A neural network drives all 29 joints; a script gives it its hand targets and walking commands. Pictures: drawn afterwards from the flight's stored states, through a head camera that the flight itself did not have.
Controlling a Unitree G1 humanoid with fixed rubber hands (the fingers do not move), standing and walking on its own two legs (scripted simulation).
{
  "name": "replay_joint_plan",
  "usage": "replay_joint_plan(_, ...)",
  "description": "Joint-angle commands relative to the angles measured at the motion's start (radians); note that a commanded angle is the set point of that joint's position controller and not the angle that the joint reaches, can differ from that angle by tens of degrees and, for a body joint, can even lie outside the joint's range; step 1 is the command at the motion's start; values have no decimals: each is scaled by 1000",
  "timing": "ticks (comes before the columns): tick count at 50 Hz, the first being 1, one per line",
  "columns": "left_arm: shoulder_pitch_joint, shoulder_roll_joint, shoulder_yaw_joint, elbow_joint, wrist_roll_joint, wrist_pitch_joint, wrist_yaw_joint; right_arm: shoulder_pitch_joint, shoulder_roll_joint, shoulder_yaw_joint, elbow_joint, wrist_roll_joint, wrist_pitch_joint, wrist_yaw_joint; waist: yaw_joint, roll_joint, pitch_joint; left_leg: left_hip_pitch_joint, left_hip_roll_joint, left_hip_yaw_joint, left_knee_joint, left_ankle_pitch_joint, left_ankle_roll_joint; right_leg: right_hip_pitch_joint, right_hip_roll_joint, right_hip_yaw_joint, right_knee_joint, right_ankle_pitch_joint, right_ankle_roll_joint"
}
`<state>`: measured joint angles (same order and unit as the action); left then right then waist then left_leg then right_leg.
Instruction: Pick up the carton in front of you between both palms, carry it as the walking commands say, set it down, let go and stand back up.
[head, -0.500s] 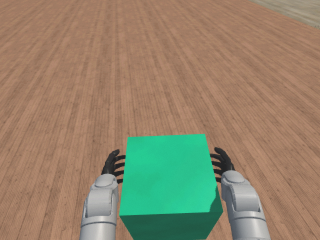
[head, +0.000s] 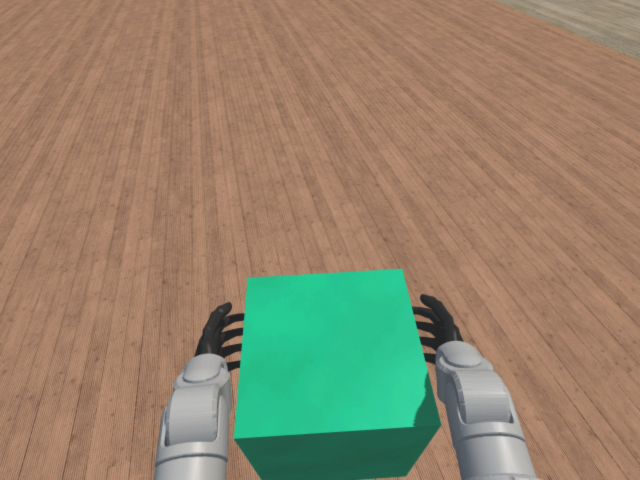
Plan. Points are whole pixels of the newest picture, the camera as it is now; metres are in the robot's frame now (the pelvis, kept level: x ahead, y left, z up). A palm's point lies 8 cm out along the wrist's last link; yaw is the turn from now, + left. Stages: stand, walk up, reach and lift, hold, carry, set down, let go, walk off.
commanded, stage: hold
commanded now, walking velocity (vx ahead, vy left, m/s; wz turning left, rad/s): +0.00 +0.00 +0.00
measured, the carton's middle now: (330, 382) +0.29 +0.01 -0.05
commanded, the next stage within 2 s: set down in 0.24 s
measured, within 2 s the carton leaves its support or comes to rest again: neither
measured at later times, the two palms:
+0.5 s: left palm (218, 330) +0.33 +0.16 +0.03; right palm (445, 354) +0.29 -0.13 +0.03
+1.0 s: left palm (251, 382) +0.36 +0.15 -0.18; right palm (419, 383) +0.35 -0.15 -0.18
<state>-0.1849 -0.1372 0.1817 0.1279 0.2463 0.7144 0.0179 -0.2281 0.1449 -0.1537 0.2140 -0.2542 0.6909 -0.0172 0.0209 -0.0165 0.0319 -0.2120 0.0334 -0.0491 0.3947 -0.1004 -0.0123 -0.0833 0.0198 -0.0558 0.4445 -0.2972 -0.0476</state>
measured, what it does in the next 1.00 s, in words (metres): lowers itself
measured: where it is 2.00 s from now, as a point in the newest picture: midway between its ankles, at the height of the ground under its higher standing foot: outside the picture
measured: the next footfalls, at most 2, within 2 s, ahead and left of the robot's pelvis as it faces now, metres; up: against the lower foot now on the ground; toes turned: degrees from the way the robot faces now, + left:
none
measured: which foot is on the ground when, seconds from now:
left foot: down 0.00-1.00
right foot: down 0.00-1.00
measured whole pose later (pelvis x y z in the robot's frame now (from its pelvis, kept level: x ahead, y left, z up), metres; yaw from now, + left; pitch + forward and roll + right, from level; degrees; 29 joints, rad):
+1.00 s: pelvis -0.05 +0.05 -0.11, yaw -7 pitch +33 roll +0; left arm -0.60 -0.19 0.42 0.40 0.24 0.19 0.08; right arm -0.71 0.04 -0.37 0.60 -0.21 0.19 0.03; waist 0.01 -0.03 -0.06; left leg -1.35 -0.05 -0.09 1.06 -0.28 -0.04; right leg -1.27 0.09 0.12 1.14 -0.43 0.03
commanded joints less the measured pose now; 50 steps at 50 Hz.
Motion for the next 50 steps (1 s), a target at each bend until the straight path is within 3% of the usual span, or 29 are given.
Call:
replay_joint_plan(1, -478, -871, -563, -45, -256, -55, -251, -403, 897, 463, -43, 203, -61, 192, -48, -54, -278, 193, -149, -14, 2, 181, 16, 66, 15, 191, -117, 477, 55)
replay_joint_plan(4, -460, -904, -534, 4, -228, -54, -245, -483, 931, 512, -45, 244, -55, 221, 0, -36, -276, 214, -163, 0, -7, 145, 16, 33, 25, 176, -123, 429, 71)
replay_joint_plan(7, -454, -922, -498, 61, -199, -48, -241, -521, 931, 516, -23, 255, -44, 245, 25, -32, -242, 217, -161, 7, -25, 86, 17, 4, 38, 161, -134, 326, 79)
replay_joint_plan(10, -469, -938, -479, 106, -181, -42, -244, -551, 930, 497, 9, 256, -38, 264, 25, -15, -211, 262, -154, 12, -38, 49, 16, -62, 48, 149, -148, 230, 73)
replay_joint_plan(14, -538, -972, -481, 127, -187, -37, -256, -591, 920, 451, 44, 237, -40, 282, -5, 14, -204, 326, -138, 6, -46, 22, 5, -135, 63, 130, -157, 122, 51)
replay_joint_plan(20, -764, -1043, -369, 306, -161, -66, -251, -784, 828, 238, 260, 114, -110, 329, -56, 60, -162, 314, -97, -34, -47, -228, -25, -261, 69, 107, -101, -103, -5)
replay_joint_plan(24, -847, -987, -174, 446, -62, -116, -208, -882, 750, 47, 428, -2, -181, 331, -51, 51, -136, 246, -84, -69, 0, -322, -26, -366, 67, 113, -10, -117, -18)
replay_joint_plan(27, -839, -884, -30, 493, 18, -160, -163, -873, 666, -82, 499, -94, -219, 309, -36, 39, -117, 167, -94, -76, 48, -291, -25, -450, 70, 119, 52, -94, -17)
replay_joint_plan(30, -794, -795, 43, 493, 69, -224, -126, -829, 583, -142, 518, -143, -271, 292, -30, 31, -157, 95, -106, -62, 113, -163, -30, -544, 78, 118, 111, -37, -10)
replay_joint_plan(35, -792, -793, -23, 465, 68, -409, -94, -822, 588, -70, 511, -104, -434, 291, -26, 21, -364, 10, -118, -39, 259, 111, -20, -700, 109, 111, 221, 64, 2)
replay_joint_plan(39, -865, -866, -172, 443, 18, -545, -80, -897, 665, 98, 485, -4, -558, 292, -27, 5, -636, -35, -132, -37, 425, 238, -18, -854, 126, 98, 340, 108, 23)
replay_joint_plan(42, -926, -918, -304, 378, -30, -586, -81, -940, 729, 242, 419, 73, -596, 280, -27, -4, -896, -55, -141, -22, 547, 317, -24, -931, 135, 82, 438, 164, 47)
replay_joint_plan(45, -963, -927, -394, 317, -73, -582, -93, -974, 781, 340, 354, 129, -587, 261, -13, -8, -1091, -164, -157, 11, 638, 310, -27, -957, 140, 76, 521, 206, 65)
replay_joint_plan(50, -989, -918, -399, 336, -86, -513, -149, -991, 863, 362, 383, 138, -509, 250, 15, -32, -1078, -478, -179, 71, 713, 87, -27, -995, 141, 74, 586, 121, 85)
